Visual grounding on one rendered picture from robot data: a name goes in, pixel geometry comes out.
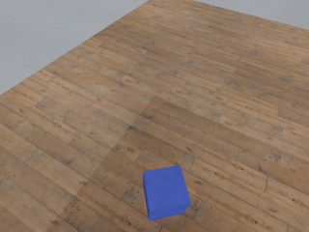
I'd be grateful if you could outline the carton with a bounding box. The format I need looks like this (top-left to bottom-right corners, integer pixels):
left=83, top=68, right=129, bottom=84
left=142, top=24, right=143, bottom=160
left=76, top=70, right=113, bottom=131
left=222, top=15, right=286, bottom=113
left=143, top=165, right=191, bottom=221

